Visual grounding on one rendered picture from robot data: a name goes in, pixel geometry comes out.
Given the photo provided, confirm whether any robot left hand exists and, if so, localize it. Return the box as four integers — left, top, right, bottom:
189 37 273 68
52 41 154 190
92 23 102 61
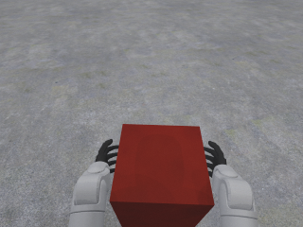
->
95 139 119 174

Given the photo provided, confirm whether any left robot forearm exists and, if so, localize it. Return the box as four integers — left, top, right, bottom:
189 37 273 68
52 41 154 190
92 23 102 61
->
68 161 111 227

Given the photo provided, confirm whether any robot right hand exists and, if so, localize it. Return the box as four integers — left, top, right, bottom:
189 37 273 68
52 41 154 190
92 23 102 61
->
204 141 227 178

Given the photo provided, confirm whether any right robot forearm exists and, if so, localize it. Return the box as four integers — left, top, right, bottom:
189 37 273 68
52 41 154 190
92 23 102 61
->
212 165 258 227

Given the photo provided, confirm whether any carton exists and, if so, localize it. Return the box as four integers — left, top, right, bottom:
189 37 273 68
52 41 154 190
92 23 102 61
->
109 124 215 227

